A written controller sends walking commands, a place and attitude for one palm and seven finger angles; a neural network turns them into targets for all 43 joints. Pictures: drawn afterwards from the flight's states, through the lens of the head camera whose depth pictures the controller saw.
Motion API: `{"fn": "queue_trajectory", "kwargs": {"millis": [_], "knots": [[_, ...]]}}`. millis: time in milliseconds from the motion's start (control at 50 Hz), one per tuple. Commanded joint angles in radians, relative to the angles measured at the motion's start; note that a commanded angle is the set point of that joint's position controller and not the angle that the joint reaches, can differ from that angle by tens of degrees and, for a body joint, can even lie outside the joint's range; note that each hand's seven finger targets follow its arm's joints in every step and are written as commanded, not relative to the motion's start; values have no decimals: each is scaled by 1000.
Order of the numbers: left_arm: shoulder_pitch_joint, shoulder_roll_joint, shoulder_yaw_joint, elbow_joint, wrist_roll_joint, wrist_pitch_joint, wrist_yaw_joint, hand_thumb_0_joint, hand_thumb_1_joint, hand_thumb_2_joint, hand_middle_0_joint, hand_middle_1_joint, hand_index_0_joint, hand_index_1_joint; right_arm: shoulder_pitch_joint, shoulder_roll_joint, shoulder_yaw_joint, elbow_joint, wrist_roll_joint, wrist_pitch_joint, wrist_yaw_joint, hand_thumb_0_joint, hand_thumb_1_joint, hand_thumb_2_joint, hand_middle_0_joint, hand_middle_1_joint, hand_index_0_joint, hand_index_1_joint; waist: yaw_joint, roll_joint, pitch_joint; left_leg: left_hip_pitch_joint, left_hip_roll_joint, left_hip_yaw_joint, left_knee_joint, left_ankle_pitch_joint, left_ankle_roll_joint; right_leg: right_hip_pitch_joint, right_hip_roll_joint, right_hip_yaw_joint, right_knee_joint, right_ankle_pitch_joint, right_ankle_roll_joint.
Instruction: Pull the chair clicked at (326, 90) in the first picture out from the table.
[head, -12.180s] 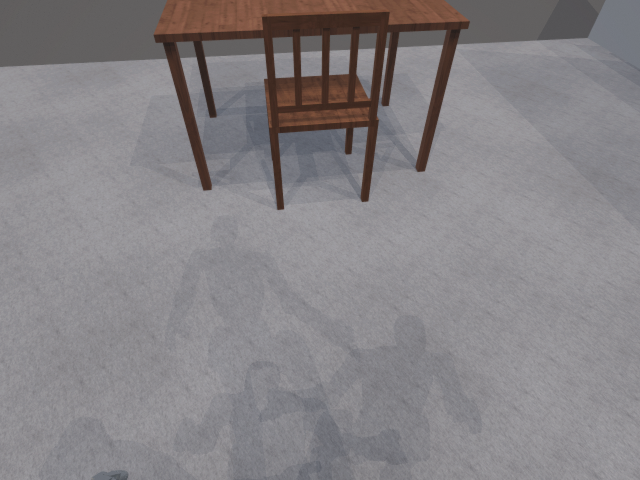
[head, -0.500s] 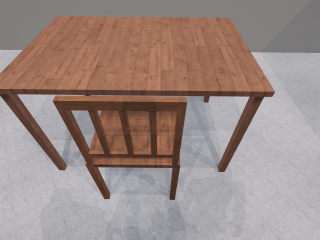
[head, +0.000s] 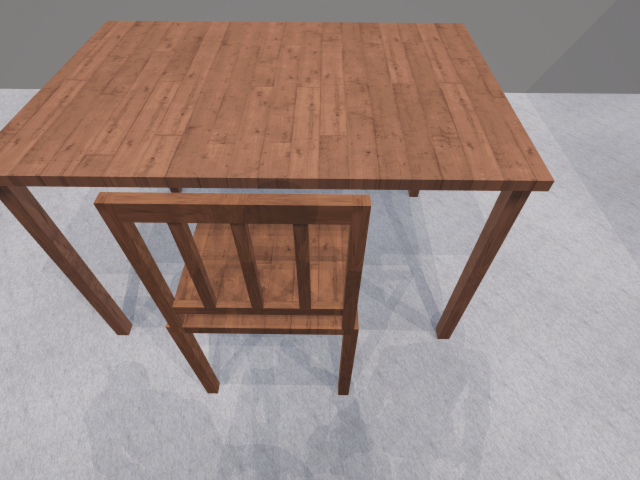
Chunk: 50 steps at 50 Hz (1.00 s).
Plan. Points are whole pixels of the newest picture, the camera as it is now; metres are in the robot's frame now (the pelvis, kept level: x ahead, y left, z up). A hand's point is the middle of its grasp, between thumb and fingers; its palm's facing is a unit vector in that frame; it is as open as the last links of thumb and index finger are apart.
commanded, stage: look again from close up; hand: left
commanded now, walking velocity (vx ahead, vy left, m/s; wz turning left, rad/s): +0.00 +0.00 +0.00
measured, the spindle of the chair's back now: (249, 267) +0.49 +0.17 -0.11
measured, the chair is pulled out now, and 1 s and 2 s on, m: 0.00 0.00 0.00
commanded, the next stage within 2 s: raise the hand toward the chair's back in 0.52 s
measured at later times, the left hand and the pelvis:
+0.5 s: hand out of the picture +0.02 +0.16 -0.17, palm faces +0.03 -0.98 -0.20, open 7.4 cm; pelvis +0.02 -0.01 +0.00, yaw +0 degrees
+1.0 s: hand (211, 450) +0.17 +0.15 -0.06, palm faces +0.01 -1.00 +0.00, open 8.9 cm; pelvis -0.04 -0.03 -0.09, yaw +1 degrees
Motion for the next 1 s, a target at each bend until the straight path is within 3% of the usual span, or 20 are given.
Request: {"fn": "queue_trajectory", "kwargs": {"millis": [0, 180, 580, 600, 620, 640, 660, 680, 700, 720, 740, 760, 800, 820, 860, 880, 900, 920, 940, 980], "knots": [[67, 118, 26, -28, 4, -15, 9, 0, 900, 900, -200, -300, -200, -300, 57, -88, -14, -21, 5, -18, -6, 0, -900, -900, 200, 300, 200, 300, -2, -19, 35, -31, 80, -77, -100, 203, 28, -19, -34, 36, -74, 191, -52], [65, 123, 28, -24, 3, -21, 9, 0, 900, 900, -200, -300, -200, -300, 42, -97, -14, -20, 3, -18, -8, 0, -900, -900, 200, 300, 200, 300, -3, -11, -10, 11, 82, -67, -83, 283, 22, 8, -42, 38, -68, 302, -55], [64, 126, 31, -23, 3, -22, 8, 0, 900, 900, -200, -300, -200, -300, 47, -95, -11, -11, 3, -19, -12, 0, -900, -900, 200, 300, 200, 300, -1, -6, -9, 24, 85, -67, -100, 309, 17, 33, -42, 33, -88, 327, -58], [0, 278, 12, -95, -11, -33, 14, 0, 900, 900, -200, -300, -200, -300, -38, -205, -37, -99, -9, -7, -7, 0, -900, -900, 200, 300, 200, 300, -24, 36, 95, -25, 37, -97, -108, 310, 26, -60, 24, 24, -56, 226, -72], [-640, 350, 153, -1456, -192, -187, 22, 0, 877, 890, -198, -296, -198, -296, -70, -274, -34, -409, 64, -160, -54, 0, -900, -900, 200, 300, 200, 300, -122, 76, -175, 55, -15, -14, -36, 372, 38, -92, 89, 3, -94, 308, -63], [-167, 242, 87, -1202, -135, -113, 35, 0, 853, 880, -195, -293, -195, -293, -29, -238, -61, -346, 40, -236, -76, 0, -900, -900, 200, 300, 200, 300, -43, 202, -245, 154, -8, 18, -35, 512, 39, 0, 89, 3, -20, 324, -77], [40, 67, 30, -1012, -145, -26, 50, 0, 830, 870, -193, -289, -193, -289, -60, -201, -52, -322, 54, -261, -71, 0, -900, -900, 200, 300, 200, 300, -57, 73, -137, 34, 13, -20, -3, 538, 31, -59, 89, -39, -3, 312, -61], [-23, 41, 13, -1100, -155, -51, 45, 0, 807, 860, -191, -285, -191, -285, -50, -223, -59, -352, 53, -281, -62, 0, -900, -900, 200, 300, 200, 300, -85, -22, -117, -14, 4, -62, 33, 516, 35, -87, 84, -60, 21, 349, -43], [33, 48, 57, -1048, -144, -78, 28, 0, 783, 850, -188, -282, -188, -282, -47, -218, -78, -372, 38, -308, -58, 0, -900, -900, 200, 300, 200, 300, -91, -126, -108, -86, -8, -61, 90, 449, 41, -173, 92, -77, 56, 319, -35], [-19, 78, 89, -1107, -143, -149, 14, 0, 760, 840, -186, -278, -186, -278, -39, -229, -90, -404, 13, -340, -43, 0, -900, -900, 200, 300, 200, 300, -95, -145, -193, -149, -23, -74, 156, 364, 31, -240, 86, -81, 123, 274, -29], [72, 114, 160, -1086, -137, -215, -6, 0, 737, 830, -184, -274, -184, -274, -51, -224, -106, -436, -1, -358, -30, 0, -900, -900, 200, 300, 200, 300, -48, -115, -264, -215, -29, -79, 204, 334, 22, -266, 84, -81, 185, 232, -33], [199, 69, 142, -1054, -152, -280, -41, 0, 713, 820, -181, -271, -181, -271, -82, -214, -112, -476, -13, -371, -7, 0, -900, -900, 200, 300, 200, 300, -6, -122, -290, -287, -35, -83, 256, 296, 7, -288, 79, -73, 246, 218, -37], [371, 37, 190, -921, -206, -417, -141, 0, 667, 800, -177, -263, -177, -263, -132, -197, -117, -535, 4, -370, 42, 0, -900, -900, 200, 300, 200, 300, 59, -139, -245, -465, -41, -83, 350, 201, -14, -338, 63, -37, 349, 204, -49], [371, 14, 190, -917, -246, -505, -203, 0, 643, 790, -174, -260, -174, -260, -144, -202, -118, -551, 6, -367, 59, 0, -900, -900, 200, 300, 200, 300, 63, -174, -245, -554, -42, -81, 410, 146, -22, -382, 55, -20, 409, 179, -52], [306, 64, 235, -950, -288, -678, -334, 0, 597, 770, -170, -252, -170, -252, -160, -213, -128, -598, 9, -371, 80, 0, -900, -900, 200, 300, 200, 300, 65, -128, -289, -696, -50, -83, 538, 62, -30, -464, 39, 55, 507, 122, -61], [320, 127, 286, -955, -282, -694, -362, 0, 573, 760, -167, -249, -167, -249, -169, -222, -137, -635, 11, -361, 84, 0, -900, -900, 200, 300, 200, 300, 83, -87, -329, -737, -54, -66, 573, 20, -23, -477, 35, 87, 523, 47, -65], [306, 176, 324, -969, -280, -663, -377, 0, 550, 750, -165, -245, -165, -245, -175, -228, -142, -662, 18, -342, 81, 0, -900, -900, 200, 300, 200, 300, 94, -78, -325, -775, -57, -55, 594, -19, -16, -485, 32, 122, 515, -43, -70], [229, 181, 296, -1050, -296, -620, -392, 0, 527, 740, -163, -241, -163, -241, -190, -242, -138, -712, 21, -330, 78, 0, -900, -900, 200, 300, 200, 300, 79, -32, -318, -797, -64, -46, 581, -136, -11, -542, 32, 128, 480, -265, -71], [195, 193, 296, -1133, -310, -578, -392, 0, 503, 730, -160, -238, -160, -238, -201, -242, -133, -759, 31, -324, 63, 0, -900, -900, 200, 300, 200, 300, 72, -20, -306, -791, -62, -52, 593, -173, -2, -567, 39, 133, 466, -340, -70], [110, 213, 304, -1305, -319, -527, -364, 0, 457, 710, -156, -230, -156, -230, -161, -236, -126, -789, 31, -314, 31, 0, -900, -900, 200, 300, 200, 300, 38, -32, -396, -756, -53, -71, 644, -114, 14, -558, 50, 140, 485, -260, -54]]}}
